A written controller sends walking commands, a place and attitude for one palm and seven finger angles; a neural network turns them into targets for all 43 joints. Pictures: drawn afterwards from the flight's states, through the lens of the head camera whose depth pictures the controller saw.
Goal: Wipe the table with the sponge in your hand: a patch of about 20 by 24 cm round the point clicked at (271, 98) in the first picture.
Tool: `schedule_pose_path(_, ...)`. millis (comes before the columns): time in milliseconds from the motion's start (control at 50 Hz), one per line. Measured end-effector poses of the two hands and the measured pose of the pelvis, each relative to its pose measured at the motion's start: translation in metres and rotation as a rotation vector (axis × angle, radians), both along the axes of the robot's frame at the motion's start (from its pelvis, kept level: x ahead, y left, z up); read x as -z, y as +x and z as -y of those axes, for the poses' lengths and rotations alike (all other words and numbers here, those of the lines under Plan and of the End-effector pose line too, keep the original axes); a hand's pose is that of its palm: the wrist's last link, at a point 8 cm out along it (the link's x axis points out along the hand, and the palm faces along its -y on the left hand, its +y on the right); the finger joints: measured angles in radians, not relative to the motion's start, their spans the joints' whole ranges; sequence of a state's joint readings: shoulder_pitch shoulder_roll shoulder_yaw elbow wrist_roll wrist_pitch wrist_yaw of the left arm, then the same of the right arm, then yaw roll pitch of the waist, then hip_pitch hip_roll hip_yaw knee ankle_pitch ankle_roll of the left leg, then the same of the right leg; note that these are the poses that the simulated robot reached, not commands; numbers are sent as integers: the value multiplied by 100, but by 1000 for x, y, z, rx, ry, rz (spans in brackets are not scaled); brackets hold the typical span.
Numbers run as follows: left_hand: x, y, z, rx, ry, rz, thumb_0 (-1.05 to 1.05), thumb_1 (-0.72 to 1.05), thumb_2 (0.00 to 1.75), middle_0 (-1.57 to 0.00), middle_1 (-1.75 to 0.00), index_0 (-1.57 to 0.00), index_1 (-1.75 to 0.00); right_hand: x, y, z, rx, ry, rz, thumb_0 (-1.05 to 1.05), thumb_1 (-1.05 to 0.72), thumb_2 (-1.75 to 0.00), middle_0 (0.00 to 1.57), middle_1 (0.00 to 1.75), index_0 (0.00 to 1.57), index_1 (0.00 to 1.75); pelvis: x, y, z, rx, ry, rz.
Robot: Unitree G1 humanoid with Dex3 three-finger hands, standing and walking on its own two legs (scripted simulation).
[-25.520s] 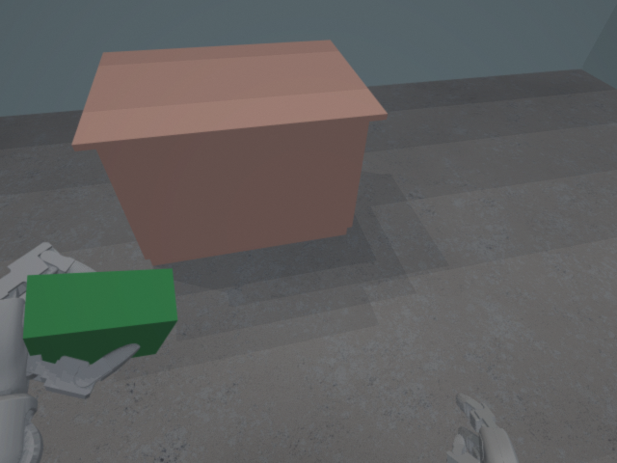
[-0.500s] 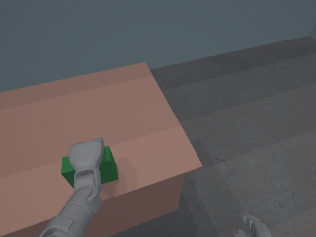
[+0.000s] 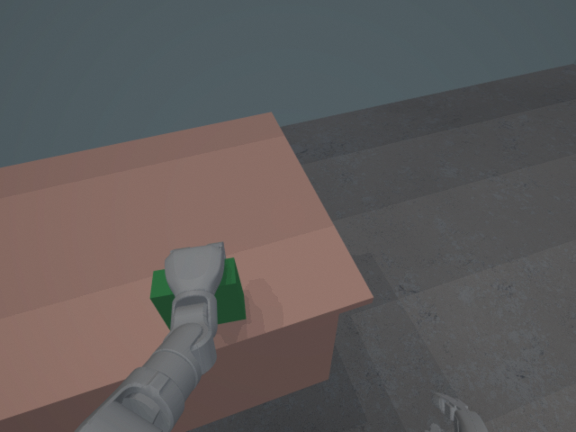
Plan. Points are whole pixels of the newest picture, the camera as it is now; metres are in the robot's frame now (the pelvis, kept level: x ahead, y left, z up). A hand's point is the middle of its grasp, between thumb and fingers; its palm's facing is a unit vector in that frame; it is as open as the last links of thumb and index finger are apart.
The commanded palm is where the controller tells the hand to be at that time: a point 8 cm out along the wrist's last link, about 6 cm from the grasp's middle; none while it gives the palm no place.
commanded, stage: slide across to the third lane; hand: left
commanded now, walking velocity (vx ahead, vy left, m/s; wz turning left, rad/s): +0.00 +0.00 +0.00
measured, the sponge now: (204, 301) +0.33 +0.19 -0.06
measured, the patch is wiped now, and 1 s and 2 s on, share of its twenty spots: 0.90 1.00 1.00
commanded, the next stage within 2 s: wipe forward along the third lane in 0.08 s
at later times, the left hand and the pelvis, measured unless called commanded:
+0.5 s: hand (220, 270) +0.37 +0.16 -0.02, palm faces -0.10 +0.02 -1.00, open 9.6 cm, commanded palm +0.36 +0.16 +0.00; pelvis -0.01 -0.01 +0.00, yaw -1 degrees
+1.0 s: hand (217, 246) +0.42 +0.18 -0.02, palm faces -0.09 +0.03 -1.00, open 9.6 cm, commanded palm +0.41 +0.17 +0.00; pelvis -0.02 -0.01 -0.02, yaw -1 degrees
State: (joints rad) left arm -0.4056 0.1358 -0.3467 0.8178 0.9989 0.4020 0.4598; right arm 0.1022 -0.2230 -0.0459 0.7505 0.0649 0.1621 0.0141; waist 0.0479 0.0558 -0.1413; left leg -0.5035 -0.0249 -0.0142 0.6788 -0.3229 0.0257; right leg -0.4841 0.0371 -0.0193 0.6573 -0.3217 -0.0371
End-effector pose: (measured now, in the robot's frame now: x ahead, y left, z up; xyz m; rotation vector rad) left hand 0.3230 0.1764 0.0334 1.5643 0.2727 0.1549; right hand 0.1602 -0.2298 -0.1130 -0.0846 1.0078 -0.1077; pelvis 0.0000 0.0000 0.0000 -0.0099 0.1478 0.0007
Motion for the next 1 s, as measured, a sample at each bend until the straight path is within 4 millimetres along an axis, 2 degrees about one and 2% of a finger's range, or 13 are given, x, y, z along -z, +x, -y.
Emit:
schedule_pose_path(180, 1, 7, 24, 3, 6, -3, 0, -47, 110, -77, -141, -76, -143, 2, -13, 3, 15, 13, -27, 1, -90, -90, 20, 30, 20, 30, -1, -5, 5, 8, 4, -2)
schedule_pose_path(280, 2, 11, 27, -11, 4, -11, 0, -47, 110, -77, -140, -77, -143, 3, -22, 11, 28, -4, -49, 1, -90, -90, 20, 30, 20, 30, -1, -8, 8, 12, 6, -9)
schedule_pose_path(420, 1, 28, 24, -28, 14, -19, 0, -48, 110, -78, -139, -78, -142, 7, -39, 25, 56, -48, -81, 1, -90, -90, 20, 30, 20, 30, 1, -12, 13, 13, 7, -35)
schedule_pose_path(620, 1, 52, 19, -38, 30, -20, 1, -48, 110, -79, -138, -78, -141, 18, -76, 41, 102, -76, -154, 1, -90, -90, 20, 30, 20, 30, 7, -16, 15, 17, 4, -89)
schedule_pose_path(780, 2, 66, 17, -44, 33, -18, 1, -49, 110, -79, -138, -79, -141, 26, -99, 41, 124, -71, -198, 1, -90, -90, 20, 30, 20, 30, 11, -17, 12, 22, 2, -119)
schedule_pose_path(1000, 1, 86, 7, -49, 37, -15, 1, -49, 110, -79, -138, -79, -141, 27, -112, 35, 136, -80, -207, 1, -90, -90, 20, 30, 20, 30, 16, -19, 6, 23, -6, -155)
